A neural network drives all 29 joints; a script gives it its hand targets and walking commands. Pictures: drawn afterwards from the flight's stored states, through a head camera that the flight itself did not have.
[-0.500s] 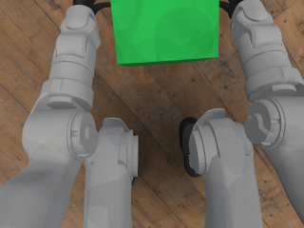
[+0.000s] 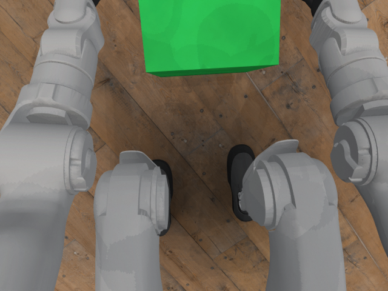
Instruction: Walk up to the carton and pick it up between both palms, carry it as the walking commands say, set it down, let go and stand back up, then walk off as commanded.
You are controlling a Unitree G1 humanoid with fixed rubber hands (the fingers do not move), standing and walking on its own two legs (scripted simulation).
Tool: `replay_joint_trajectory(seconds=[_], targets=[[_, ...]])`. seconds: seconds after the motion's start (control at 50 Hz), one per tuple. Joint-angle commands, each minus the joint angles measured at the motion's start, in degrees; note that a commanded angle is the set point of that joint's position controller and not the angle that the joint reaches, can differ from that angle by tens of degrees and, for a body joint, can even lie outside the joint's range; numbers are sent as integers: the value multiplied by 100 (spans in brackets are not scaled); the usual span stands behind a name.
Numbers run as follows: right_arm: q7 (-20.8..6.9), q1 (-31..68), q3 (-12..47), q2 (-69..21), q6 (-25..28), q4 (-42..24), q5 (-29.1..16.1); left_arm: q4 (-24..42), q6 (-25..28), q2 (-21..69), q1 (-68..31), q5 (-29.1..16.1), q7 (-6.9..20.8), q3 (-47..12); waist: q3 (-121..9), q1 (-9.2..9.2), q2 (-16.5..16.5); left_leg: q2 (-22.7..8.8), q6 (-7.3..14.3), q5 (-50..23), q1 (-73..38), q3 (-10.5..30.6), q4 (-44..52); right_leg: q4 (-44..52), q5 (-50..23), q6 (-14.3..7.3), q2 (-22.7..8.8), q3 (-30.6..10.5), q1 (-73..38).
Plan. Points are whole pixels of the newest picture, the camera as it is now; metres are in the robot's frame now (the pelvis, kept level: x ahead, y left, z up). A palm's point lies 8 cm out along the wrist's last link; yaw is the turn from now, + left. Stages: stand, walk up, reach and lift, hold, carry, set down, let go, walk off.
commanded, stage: set down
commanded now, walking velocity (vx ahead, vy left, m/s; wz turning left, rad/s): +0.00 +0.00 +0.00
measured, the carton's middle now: (204, 3) +0.56 -0.03 -0.26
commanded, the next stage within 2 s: let go in 1.50 s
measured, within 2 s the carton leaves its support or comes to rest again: neither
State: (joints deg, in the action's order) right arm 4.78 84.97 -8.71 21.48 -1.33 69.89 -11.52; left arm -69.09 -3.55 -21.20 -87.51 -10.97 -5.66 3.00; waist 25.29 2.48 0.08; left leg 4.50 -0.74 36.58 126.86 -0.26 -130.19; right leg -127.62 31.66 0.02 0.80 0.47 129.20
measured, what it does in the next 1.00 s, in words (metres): rises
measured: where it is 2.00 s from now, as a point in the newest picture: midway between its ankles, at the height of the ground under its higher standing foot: (201, 202)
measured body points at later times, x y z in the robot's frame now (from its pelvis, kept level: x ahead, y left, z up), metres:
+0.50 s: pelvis +0.00 +0.00 +0.07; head +0.35 -0.02 +0.35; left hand +0.58 +0.15 -0.06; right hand +0.55 -0.22 -0.06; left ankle +0.10 +0.11 -0.32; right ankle +0.12 -0.12 -0.32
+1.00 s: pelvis +0.02 +0.00 +0.20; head +0.35 -0.02 +0.51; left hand +0.59 +0.15 +0.09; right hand +0.56 -0.23 +0.09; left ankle +0.10 +0.11 -0.32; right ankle +0.12 -0.12 -0.32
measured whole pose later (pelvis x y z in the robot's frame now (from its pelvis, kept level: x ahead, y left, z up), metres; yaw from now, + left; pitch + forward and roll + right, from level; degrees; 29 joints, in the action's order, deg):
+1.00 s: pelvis +0.02 +0.00 +0.20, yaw +0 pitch +46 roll +1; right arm 3.5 67.8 -16.4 15.8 -10.7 48.2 -2.4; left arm -50.8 -10.9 -17.1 -70.3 -2.5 -3.7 13.1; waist -0.1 2.7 0.4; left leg 3.8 -0.7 28.8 105.1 1.2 -88.2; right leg -86.9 25.0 0.3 2.9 -2.0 107.6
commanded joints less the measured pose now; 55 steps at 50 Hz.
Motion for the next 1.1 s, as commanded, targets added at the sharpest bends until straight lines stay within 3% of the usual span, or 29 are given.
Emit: replay_joint_trajectory(seconds=[0.0,0.18,0.42,0.74,1.08], targets=[[11,1458,2,650,81,-511,-43,581,91,-516,-1569,-9,10,25,-6628,183,219,-200,-94,-1749,-2363,-19,1088,783,-2000,87,29,-70,-3409],[227,1334,-118,746,-152,-1425,65,1517,-137,-616,-1440,66,-197,166,-8579,185,259,-75,-107,-1969,-3420,-225,1418,1155,-2243,148,138,126,-4429],[109,724,-414,349,-432,-1813,470,1623,-339,-347,-689,476,-126,699,-8127,85,65,53,-23,-1746,-3156,-257,2444,2088,-2009,135,292,199,-4167],[6,71,-701,201,-791,-2614,782,2351,-624,-303,-121,709,56,931,-8892,108,145,151,-76,-2184,-4107,-310,3930,3589,-2433,176,426,240,-5438],[-237,-636,-922,-34,-757,-2875,1051,2493,-550,-153,500,987,324,1192,-8718,46,93,112,-107,-2994,-5549,-137,5948,5536,-3266,246,366,68,-6918]])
